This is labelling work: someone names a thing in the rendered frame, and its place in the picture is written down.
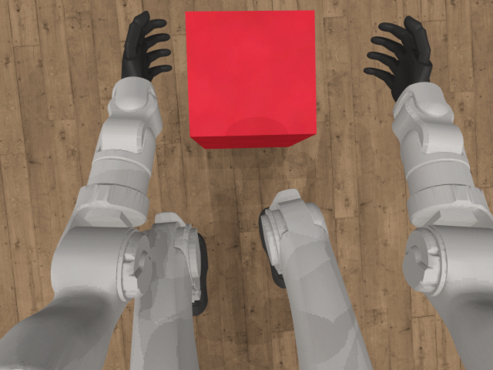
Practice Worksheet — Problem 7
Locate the robot left hand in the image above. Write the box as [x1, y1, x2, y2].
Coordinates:
[121, 11, 172, 82]

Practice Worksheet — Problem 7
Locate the left robot upper arm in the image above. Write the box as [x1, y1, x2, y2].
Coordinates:
[0, 227, 153, 370]

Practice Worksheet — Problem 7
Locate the right robot upper arm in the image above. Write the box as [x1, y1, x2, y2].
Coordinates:
[402, 224, 493, 370]

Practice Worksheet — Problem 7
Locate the robot right forearm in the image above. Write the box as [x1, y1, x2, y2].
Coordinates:
[392, 82, 493, 229]

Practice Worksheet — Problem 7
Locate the robot right hand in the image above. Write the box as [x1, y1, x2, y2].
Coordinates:
[364, 15, 433, 102]

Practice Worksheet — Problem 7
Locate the right robot thigh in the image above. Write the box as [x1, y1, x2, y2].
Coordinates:
[261, 198, 373, 370]

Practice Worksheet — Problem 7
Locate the carton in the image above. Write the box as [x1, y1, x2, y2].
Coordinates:
[185, 10, 317, 149]

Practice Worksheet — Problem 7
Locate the robot left forearm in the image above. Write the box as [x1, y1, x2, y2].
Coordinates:
[51, 76, 163, 292]

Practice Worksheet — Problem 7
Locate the right robot shin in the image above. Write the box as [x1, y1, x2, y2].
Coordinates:
[269, 189, 329, 274]

